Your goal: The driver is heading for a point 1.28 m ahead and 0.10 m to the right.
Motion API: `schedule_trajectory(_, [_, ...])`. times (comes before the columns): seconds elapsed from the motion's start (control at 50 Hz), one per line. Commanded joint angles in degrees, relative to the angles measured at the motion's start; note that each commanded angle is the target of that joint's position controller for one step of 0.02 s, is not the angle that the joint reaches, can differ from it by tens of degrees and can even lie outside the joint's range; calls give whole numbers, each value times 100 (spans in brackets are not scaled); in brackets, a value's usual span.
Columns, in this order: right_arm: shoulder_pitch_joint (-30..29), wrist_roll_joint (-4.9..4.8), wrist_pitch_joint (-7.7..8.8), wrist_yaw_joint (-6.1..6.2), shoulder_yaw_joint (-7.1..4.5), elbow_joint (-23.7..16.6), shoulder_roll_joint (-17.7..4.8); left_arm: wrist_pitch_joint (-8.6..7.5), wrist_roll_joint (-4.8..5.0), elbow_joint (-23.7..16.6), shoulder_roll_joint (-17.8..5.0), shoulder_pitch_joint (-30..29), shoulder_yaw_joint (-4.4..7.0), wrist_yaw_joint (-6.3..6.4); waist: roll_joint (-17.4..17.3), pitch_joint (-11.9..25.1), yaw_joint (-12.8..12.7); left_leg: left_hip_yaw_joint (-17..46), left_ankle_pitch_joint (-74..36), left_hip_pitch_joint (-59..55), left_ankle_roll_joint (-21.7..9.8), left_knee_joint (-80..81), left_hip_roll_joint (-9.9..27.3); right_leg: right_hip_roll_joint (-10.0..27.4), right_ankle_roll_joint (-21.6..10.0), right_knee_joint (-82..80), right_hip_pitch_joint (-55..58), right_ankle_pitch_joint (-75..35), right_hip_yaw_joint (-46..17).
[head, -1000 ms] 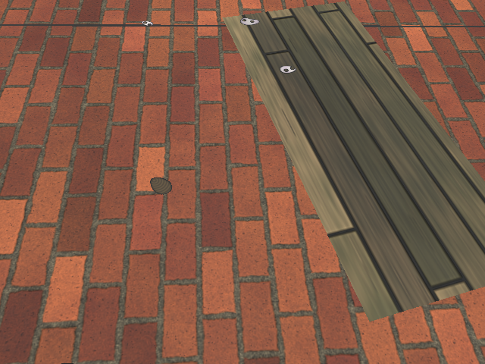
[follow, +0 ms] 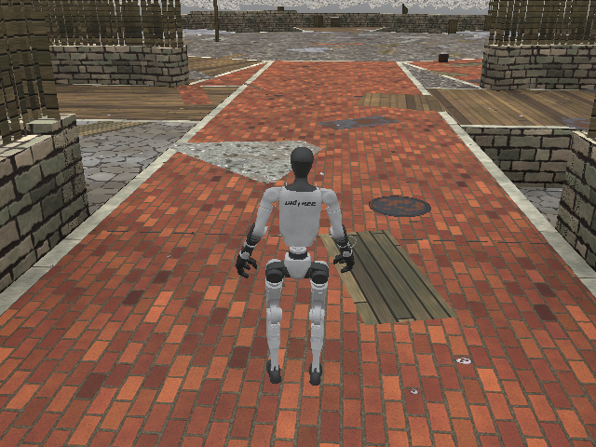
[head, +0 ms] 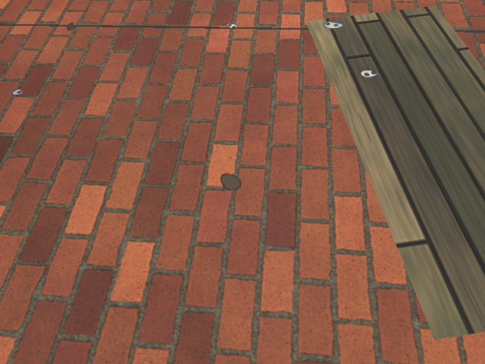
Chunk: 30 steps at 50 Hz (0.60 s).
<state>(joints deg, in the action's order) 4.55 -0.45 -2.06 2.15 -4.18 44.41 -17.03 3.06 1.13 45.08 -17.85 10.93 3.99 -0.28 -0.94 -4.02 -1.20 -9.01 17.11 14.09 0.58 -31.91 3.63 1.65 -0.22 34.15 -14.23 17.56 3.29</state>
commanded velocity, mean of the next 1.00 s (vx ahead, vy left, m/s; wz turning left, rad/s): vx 0.13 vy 0.00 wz -0.26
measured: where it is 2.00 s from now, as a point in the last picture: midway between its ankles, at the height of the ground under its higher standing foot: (291, 303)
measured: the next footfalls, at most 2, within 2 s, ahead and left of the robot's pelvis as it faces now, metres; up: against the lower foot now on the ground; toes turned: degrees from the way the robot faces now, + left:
left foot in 0.54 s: +0.11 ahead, +0.11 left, +0.00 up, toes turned -23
right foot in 0.90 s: +0.11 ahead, -0.16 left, +0.00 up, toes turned -15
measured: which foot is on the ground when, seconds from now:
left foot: down 0.00-0.00, up 0.02-0.52, down 0.54-0.92, up 0.94-1.00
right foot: down 0.00-0.54, up 0.56-0.88, down 0.90-1.00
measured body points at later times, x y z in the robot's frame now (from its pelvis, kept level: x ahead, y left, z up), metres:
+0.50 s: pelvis +0.02 +0.00 +0.01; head +0.05 -0.02 +0.46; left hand +0.24 +0.24 -0.08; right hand +0.08 -0.32 -0.10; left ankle +0.07 +0.13 -0.71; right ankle -0.02 -0.10 -0.73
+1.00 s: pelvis +0.10 -0.05 +0.01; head +0.11 -0.07 +0.46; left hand +0.31 +0.18 -0.08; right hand +0.08 -0.34 -0.12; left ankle +0.08 +0.11 -0.68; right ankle +0.07 -0.15 -0.73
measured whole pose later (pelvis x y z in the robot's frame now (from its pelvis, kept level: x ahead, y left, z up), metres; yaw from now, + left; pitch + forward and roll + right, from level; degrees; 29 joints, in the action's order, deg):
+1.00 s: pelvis +0.10 -0.05 +0.01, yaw -14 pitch +1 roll +0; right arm 20.5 -2.3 2.3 0.6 -2.9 46.9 -17.4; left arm -5.3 0.1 43.4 -15.7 11.9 2.6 -0.2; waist -2.1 0.2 1.3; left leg 6.1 24.8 19.0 -1.9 -50.8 -0.5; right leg -0.4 -1.7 25.5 -12.3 14.6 1.7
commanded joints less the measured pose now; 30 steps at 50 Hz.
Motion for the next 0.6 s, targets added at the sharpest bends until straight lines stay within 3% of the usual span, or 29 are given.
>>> schedule_trajectory(0.02, [-156,294,59,-18,-78,-477,-300,-94,-40,-348,-1565,565,400,108,1981,631,36,43,1901,1929,332,-2288,-190,1800,-1308,-1301,1651,-4261,-2892])
schedule_trajectory(0.04, [-660,172,96,23,-124,-637,-450,-242,-292,-429,-1505,726,345,28,1377,995,-369,1028,2511,2134,329,-3317,-502,2205,-2152,-1548,1279,-3969,-3440])
schedule_trajectory(0.06, [-617,26,87,33,-189,-588,-641,-370,-286,-464,-1361,432,312,-2,851,782,-200,1255,2068,2298,264,-3654,-339,1913,-1993,-1609,1221,-3406,-2931])
schedule_trajectory(0.08, [-464,-3,84,48,-234,-492,-718,-427,-157,-488,-1220,103,297,30,650,590,-20,1313,1473,2397,219,-3562,-221,1550,-1625,-1581,1171,-2874,-2496])
schedule_trajectory(0.1, [-379,36,80,86,-266,-383,-768,-425,-50,-532,-1023,-111,238,72,531,541,43,1352,1092,2427,238,-3413,-154,1356,-1375,-1566,1180,-2644,-2306])
schedule_trajectory(0.12, [-297,72,83,101,-281,-348,-774,-409,-3,-564,-927,-194,189,120,596,557,104,1364,759,2272,294,-3376,-168,1206,-1287,-1574,1096,-2795,-2158])
schedule_trajectory(0.18, [-116,23,132,70,-270,-303,-645,-361,-46,-610,-880,-31,161,185,652,774,101,1336,289,2060,421,-3211,-318,1021,-1299,-1564,1255,-3057,-2006])
schedule_trajectory(0.36, [-274,4,267,12,-226,-402,-602,-218,-50,-717,-1127,-93,241,214,925,540,-72,1485,216,1511,584,-1279,-478,817,-1309,-1455,858,-1886,-2642])
schedule_trajectory(0.48, [99,-34,412,-144,-196,-330,-641,-122,-48,-775,-971,-384,149,183,993,837,-1,1306,120,513,380,-171,-510,788,-1200,-891,801,-3021,-2948])
schedule_trajectory(0.52, [392,9,465,-196,-183,-242,-616,-97,3,-757,-836,-456,77,219,855,806,233,1288,-1252,-297,171,1198,-400,499,-851,-680,541,-2468,-2895])
schedule_trajectory(0.54, [422,114,472,-179,-208,-291,-887,-128,-94,-727,-627,-201,6,224,286,938,105,1955,-2208,-876,-72,1335,303,167,-523,-242,194,-1449,-2551])
schedule_trajectory(0.56, [323,202,436,-153,-205,-370,-1145,-175,-217,-660,-421,248,-65,205,-939,1002,-233,2950,-3314,-1330,-670,1298,1179,-674,-181,579,-494,1110,-1747])
schedule_trajectory(0.58, [502,268,454,-179,-136,-248,-934,-202,-154,-758,-680,26,7,225,-1244,904,-42,3786,-1963,-956,-1531,1579,1729,-705,49,1284,-999,2085,-1410])
schedule_trajectory(0.6, [602,150,492,-203,-143,-223,-927,-223,-88,-719,-1001,-92,102,240,-904,650,123,3862,-236,-956,-1629,1850,1601,-526,149,2002,-1372,1866,-1346])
